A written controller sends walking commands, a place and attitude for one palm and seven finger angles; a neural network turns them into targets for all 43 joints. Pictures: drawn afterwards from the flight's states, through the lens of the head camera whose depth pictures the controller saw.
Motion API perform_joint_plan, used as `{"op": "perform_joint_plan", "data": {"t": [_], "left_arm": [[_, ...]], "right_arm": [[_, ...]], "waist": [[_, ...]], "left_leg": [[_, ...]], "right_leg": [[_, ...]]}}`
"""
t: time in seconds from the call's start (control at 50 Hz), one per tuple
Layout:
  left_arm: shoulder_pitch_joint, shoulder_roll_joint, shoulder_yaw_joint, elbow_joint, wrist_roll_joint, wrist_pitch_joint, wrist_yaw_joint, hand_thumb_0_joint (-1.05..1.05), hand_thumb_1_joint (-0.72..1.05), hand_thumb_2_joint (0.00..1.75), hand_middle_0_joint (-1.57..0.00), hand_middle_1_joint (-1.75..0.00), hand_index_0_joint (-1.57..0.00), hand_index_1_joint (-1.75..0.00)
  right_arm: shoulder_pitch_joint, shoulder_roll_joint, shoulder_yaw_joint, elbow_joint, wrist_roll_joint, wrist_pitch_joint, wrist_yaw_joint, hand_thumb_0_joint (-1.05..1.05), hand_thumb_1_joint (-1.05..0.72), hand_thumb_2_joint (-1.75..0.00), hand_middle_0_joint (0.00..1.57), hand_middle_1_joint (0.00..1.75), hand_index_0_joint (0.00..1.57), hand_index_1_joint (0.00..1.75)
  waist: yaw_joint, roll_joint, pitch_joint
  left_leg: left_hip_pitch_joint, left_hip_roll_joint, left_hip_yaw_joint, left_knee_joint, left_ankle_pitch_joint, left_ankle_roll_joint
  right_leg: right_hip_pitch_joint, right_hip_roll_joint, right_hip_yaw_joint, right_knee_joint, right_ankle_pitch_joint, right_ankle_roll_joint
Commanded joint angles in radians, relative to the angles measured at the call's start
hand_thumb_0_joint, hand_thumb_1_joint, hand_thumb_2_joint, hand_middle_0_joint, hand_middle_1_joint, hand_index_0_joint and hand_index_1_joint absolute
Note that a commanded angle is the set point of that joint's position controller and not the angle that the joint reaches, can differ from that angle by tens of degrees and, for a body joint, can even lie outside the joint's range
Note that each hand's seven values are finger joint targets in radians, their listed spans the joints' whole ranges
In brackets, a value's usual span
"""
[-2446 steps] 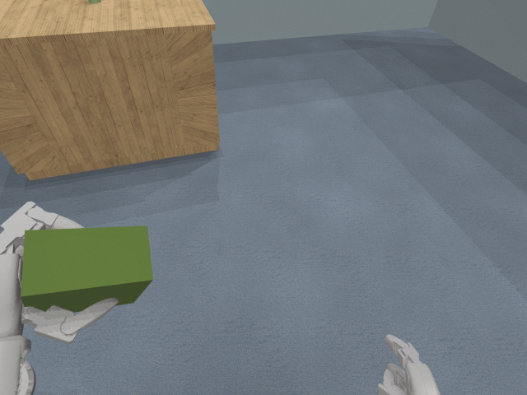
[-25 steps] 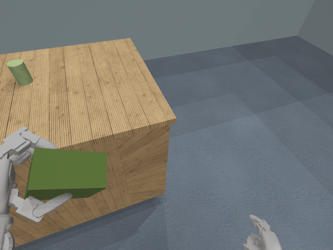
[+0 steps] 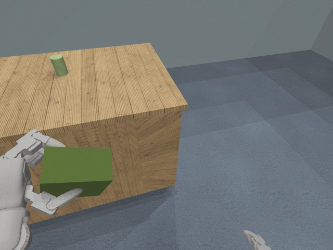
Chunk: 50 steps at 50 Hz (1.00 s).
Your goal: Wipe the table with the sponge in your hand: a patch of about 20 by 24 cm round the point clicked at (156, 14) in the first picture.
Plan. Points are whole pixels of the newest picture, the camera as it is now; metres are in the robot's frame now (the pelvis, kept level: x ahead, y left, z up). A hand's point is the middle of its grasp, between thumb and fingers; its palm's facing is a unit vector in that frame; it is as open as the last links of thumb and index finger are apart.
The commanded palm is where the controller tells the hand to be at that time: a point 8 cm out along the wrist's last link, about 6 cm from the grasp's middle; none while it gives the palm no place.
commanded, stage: stop stepping back and stand still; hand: left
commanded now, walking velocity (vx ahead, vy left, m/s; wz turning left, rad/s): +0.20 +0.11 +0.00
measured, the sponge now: (85, 174) +0.23 +0.18 +0.13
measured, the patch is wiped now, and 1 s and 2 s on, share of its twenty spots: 1.00 1.00 1.00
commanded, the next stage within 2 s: stand and wait in 1.12 s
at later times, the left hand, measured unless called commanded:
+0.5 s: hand (61, 179) +0.20 +0.21 +0.16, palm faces +0.29 -0.89 -0.35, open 10.5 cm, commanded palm +0.16 +0.27 +0.20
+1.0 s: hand (53, 152) +0.24 +0.23 +0.18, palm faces +0.30 -0.87 -0.39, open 10.5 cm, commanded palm +0.19 +0.28 +0.20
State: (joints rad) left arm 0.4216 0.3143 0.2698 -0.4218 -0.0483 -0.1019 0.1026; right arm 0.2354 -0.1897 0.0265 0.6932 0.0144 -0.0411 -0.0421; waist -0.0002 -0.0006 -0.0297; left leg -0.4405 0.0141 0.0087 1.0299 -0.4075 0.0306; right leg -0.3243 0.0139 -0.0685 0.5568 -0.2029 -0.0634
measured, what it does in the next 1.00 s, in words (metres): steps on the spot: left foot, then right foot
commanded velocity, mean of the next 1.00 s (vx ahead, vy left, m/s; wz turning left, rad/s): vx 0.04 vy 0.00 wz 0.00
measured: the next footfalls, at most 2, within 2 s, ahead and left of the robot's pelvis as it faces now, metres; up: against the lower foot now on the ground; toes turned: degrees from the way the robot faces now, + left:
left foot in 0.10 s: +0.09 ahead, +0.13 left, +0.00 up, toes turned -3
right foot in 0.34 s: +0.02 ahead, -0.11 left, +0.00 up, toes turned -5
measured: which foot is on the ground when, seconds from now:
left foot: up 0.00-0.08, down 0.10-1.00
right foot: down 0.00-0.10, up 0.12-0.32, down 0.34-1.00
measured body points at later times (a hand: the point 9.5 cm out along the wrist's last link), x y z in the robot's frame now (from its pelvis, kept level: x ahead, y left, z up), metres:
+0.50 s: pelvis -0.01 -0.01 +0.01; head -0.01 +0.00 +0.46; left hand +0.18 +0.25 +0.18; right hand +0.13 -0.25 -0.09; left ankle +0.03 +0.12 -0.70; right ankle -0.01 -0.11 -0.73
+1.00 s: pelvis +0.02 +0.01 +0.01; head +0.03 +0.02 +0.46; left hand +0.22 +0.28 +0.20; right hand +0.20 -0.22 -0.06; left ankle +0.05 +0.13 -0.73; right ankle -0.01 -0.11 -0.73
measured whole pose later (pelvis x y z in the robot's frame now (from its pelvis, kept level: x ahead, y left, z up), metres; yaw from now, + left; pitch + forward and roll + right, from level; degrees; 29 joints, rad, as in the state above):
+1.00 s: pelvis +0.02 +0.01 +0.01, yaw -3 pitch -1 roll -1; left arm 0.48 0.40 0.31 -0.55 -0.06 -0.11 0.15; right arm 0.15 -0.20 0.02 0.59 0.02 -0.05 -0.06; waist 0.01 0.00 0.02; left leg -0.26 0.03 -0.01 0.51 -0.23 -0.01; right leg -0.15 0.01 -0.04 0.44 -0.28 0.00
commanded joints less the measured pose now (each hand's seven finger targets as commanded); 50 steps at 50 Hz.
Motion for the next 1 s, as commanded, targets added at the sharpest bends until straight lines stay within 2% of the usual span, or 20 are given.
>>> {"op": "perform_joint_plan", "data": {"t": [0.0,0.04,0.08,0.1,0.12,0.18,0.28,0.3,0.32,0.34,0.36,0.42,0.48,0.52,0.56,0.62,0.68,0.74,0.86,0.98], "left_arm": [[-0.062,0.286,0.18,-0.434,-0.01,-0.102,0.062,0.0,0.1,1.3,-1.2,-1.6,-1.2,-1.6],[-0.059,0.273,0.175,-0.433,-0.012,-0.103,0.079,0.0,0.1,1.3,-1.2,-1.6,-1.2,-1.6],[-0.171,0.261,0.166,-0.457,0.0,-0.101,0.089,0.0,0.1,1.3,-1.2,-1.6,-1.2,-1.6],[-0.234,0.309,0.207,-0.422,0.023,-0.098,0.086,0.0,0.1,1.3,-1.2,-1.6,-1.2,-1.6],[-0.202,0.313,0.236,-0.303,0.025,-0.086,0.077,0.0,0.1,1.3,-1.2,-1.6,-1.2,-1.6],[-0.085,0.217,0.165,-0.165,0.004,-0.06,0.06,0.0,0.1,1.3,-1.2,-1.6,-1.2,-1.6],[0.009,0.175,0.113,-0.218,-0.013,-0.049,0.037,0.0,0.1,1.3,-1.2,-1.6,-1.2,-1.6],[0.016,0.191,0.119,-0.239,-0.005,-0.056,0.032,0.0,0.1,1.3,-1.2,-1.6,-1.2,-1.6],[-0.019,0.227,0.125,-0.279,-0.005,-0.06,0.027,0.0,0.1,1.3,-1.2,-1.6,-1.2,-1.6],[-0.11,0.242,0.132,-0.354,-0.021,-0.081,0.028,0.0,0.1,1.3,-1.2,-1.6,-1.2,-1.6],[-0.17,0.262,0.153,-0.4,-0.005,-0.101,0.036,0.0,0.1,1.3,-1.2,-1.6,-1.2,-1.6],[-0.101,0.296,0.203,-0.44,-0.016,-0.118,0.059,0.0,0.1,1.3,-1.2,-1.6,-1.2,-1.6],[-0.056,0.262,0.189,-0.43,-0.016,-0.114,0.085,0.0,0.1,1.3,-1.2,-1.6,-1.2,-1.6],[-0.073,0.237,0.179,-0.396,-0.022,-0.11,0.096,0.0,0.1,1.3,-1.2,-1.6,-1.2,-1.6],[-0.052,0.235,0.194,-0.309,-0.027,-0.099,0.097,0.0,0.1,1.3,-1.2,-1.6,-1.2,-1.6],[-0.014,0.224,0.19,-0.247,-0.02,-0.087,0.075,0.0,0.1,1.3,-1.2,-1.6,-1.2,-1.6],[0.003,0.183,0.134,-0.251,-0.027,-0.08,0.058,0.0,0.1,1.3,-1.2,-1.6,-1.2,-1.6],[-0.012,0.205,0.139,-0.326,-0.024,-0.081,0.058,0.0,0.1,1.3,-1.2,-1.6,-1.2,-1.6],[-0.028,0.29,0.214,-0.406,-0.024,-0.085,0.076,0.0,0.1,1.3,-1.2,-1.6,-1.2,-1.6],[0.001,0.226,0.174,-0.337,-0.034,-0.076,0.071,0.0,0.1,1.3,-1.2,-1.6,-1.2,-1.6]], "right_arm": [[-0.146,-0.096,-0.035,-0.212,-0.011,-0.072,-0.03,0.0,-0.9,-0.9,0.2,0.3,0.2,0.3],[-0.126,-0.124,-0.034,-0.217,-0.022,-0.086,-0.045,0.0,-0.9,-0.9,0.2,0.3,0.2,0.3],[-0.126,-0.172,-0.042,-0.227,-0.012,-0.1,-0.043,0.0,-0.9,-0.9,0.2,0.3,0.2,0.3],[-0.139,-0.145,-0.048,-0.228,-0.007,-0.114,-0.037,0.0,-0.9,-0.9,0.2,0.3,0.2,0.3],[-0.113,-0.142,-0.062,-0.194,-0.005,-0.116,-0.026,0.0,-0.9,-0.9,0.2,0.3,0.2,0.3],[-0.102,-0.136,-0.06,-0.207,0.02,-0.114,-0.008,0.0,-0.9,-0.9,0.2,0.3,0.2,0.3],[-0.136,-0.144,-0.048,-0.249,0.008,-0.086,-0.017,0.0,-0.9,-0.9,0.2,0.3,0.2,0.3],[-0.119,-0.134,-0.056,-0.244,0.005,-0.081,-0.014,0.0,-0.9,-0.9,0.2,0.3,0.2,0.3],[-0.118,-0.128,-0.066,-0.242,0.007,-0.072,-0.008,0.0,-0.9,-0.9,0.2,0.3,0.2,0.3],[-0.125,-0.13,-0.062,-0.237,0.008,-0.083,-0.009,0.0,-0.9,-0.9,0.2,0.3,0.2,0.3],[-0.131,-0.123,-0.063,-0.219,0.007,-0.1,-0.002,0.0,-0.9,-0.9,0.2,0.3,0.2,0.3],[-0.132,-0.135,-0.075,-0.209,0.003,-0.1,-0.011,0.0,-0.9,-0.9,0.2,0.3,0.2,0.3],[-0.141,-0.125,-0.061,-0.202,-0.003,-0.087,-0.032,0.0,-0.9,-0.9,0.2,0.3,0.2,0.3],[-0.159,-0.166,-0.073,-0.214,-0.002,-0.087,-0.039,0.0,-0.9,-0.9,0.2,0.3,0.2,0.3],[-0.152,-0.173,-0.074,-0.23,0.016,-0.085,-0.043,0.0,-0.9,-0.9,0.2,0.3,0.2,0.3],[-0.143,-0.137,-0.067,-0.216,0.015,-0.083,-0.033,0.0,-0.9,-0.9,0.2,0.3,0.2,0.3],[-0.142,-0.141,-0.072,-0.221,0.017,-0.081,-0.019,0.0,-0.9,-0.9,0.2,0.3,0.2,0.3],[-0.146,-0.146,-0.074,-0.234,0.012,-0.078,-0.016,0.0,-0.9,-0.9,0.2,0.3,0.2,0.3],[-0.168,-0.145,-0.064,-0.252,0.004,-0.064,-0.027,0.0,-0.9,-0.9,0.2,0.3,0.2,0.3],[-0.154,-0.138,-0.06,-0.251,0.008,-0.047,-0.027,0.0,-0.9,-0.9,0.2,0.3,0.2,0.3]], "waist": [[-0.006,-0.076,-0.068],[-0.014,0.065,-0.058],[-0.018,0.468,0.026],[0.004,0.348,0.036],[0.011,0.247,-0.01],[-0.004,0.227,0.036],[0.029,0.135,0.002],[0.031,-0.053,-0.009],[0.021,-0.295,-0.012],[0.004,-0.233,-0.009],[-0.007,-0.141,-0.082],[-0.001,-0.039,-0.056],[-0.007,0.068,-0.05],[0.015,0.229,-0.013],[0.026,0.163,-0.026],[0.007,0.05,-0.048],[-0.005,-0.033,-0.085],[0.001,0.005,-0.141],[0.015,0.11,-0.121],[0.01,0.117,-0.128]], "left_leg": [[0.284,0.029,0.043,-0.354,-0.021,0.025],[0.294,0.014,0.027,-0.574,-0.099,0.037],[0.191,0.32,-0.477,-0.949,-0.499,0.156],[0.061,0.315,-0.423,-0.941,-0.353,0.184],[0.071,0.258,-0.3,-0.879,-0.245,0.151],[0.108,0.234,-0.26,-0.835,-0.233,0.131],[-0.075,0.117,-0.102,-0.622,-0.208,0.044],[-0.129,0.054,-0.017,-0.354,-0.112,0.027],[-0.233,-0.007,0.026,-0.074,-0.074,-0.005],[-0.23,0.003,-0.016,0.061,-0.029,-0.022],[-0.167,0.029,-0.062,0.06,0.013,-0.023],[0.035,0.076,-0.066,-0.234,0.062,-0.013],[0.289,0.028,-0.016,-0.539,0.202,-0.009],[0.262,0.161,-0.246,-0.692,0.141,0.048],[0.171,0.178,-0.289,-0.705,0.122,0.061],[0.17,0.087,-0.132,-0.585,0.269,0.017],[0.216,0.071,-0.077,-0.497,0.395,-0.005],[0.261,0.083,-0.073,-0.523,0.528,-0.003],[0.275,0.093,-0.103,-0.567,0.556,0.001],[0.288,0.094,-0.099,-0.59,0.523,-0.005]], "right_leg": [[-0.205,-0.254,0.234,-0.334,-0.53,-0.067],[-0.153,-0.163,0.159,-0.169,-0.534,-0.033],[-0.256,0.047,-0.014,0.444,-0.365,0.059],[-0.203,0.014,0.073,0.598,-0.285,0.058],[-0.161,0.007,0.041,0.643,-0.256,0.063],[-0.177,-0.049,0.051,0.406,-0.21,0.065],[0.309,0.023,-0.031,-0.181,-0.16,0.036],[0.353,-0.076,0.104,-0.285,-0.097,-0.004],[0.343,-0.295,0.439,-0.395,-0.095,-0.078],[0.297,-0.365,0.475,-0.369,0.15,-0.104],[0.277,-0.371,0.398,-0.328,0.201,-0.117],[0.151,-0.332,0.297,-0.255,0.174,-0.115],[0.057,-0.192,0.157,-0.174,-0.051,-0.03],[0.011,-0.052,0.083,-0.057,-0.159,0.042],[0.114,-0.001,0.061,-0.069,-0.099,0.073],[0.174,-0.055,0.106,-0.162,0.049,0.055],[0.179,-0.124,0.162,-0.179,0.202,0.033],[0.22,-0.112,0.128,-0.133,0.319,0.044],[0.203,-0.068,0.107,-0.147,0.233,0.051],[0.21,-0.053,0.093,-0.159,0.198,0.054]]}}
